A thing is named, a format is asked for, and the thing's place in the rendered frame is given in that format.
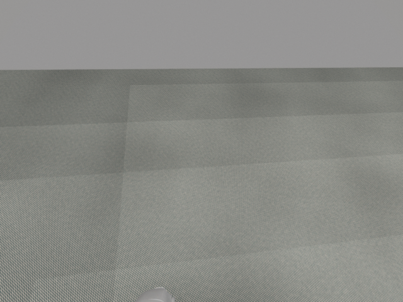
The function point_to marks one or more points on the robot left thigh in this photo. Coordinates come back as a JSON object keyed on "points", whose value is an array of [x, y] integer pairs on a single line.
{"points": [[155, 295]]}

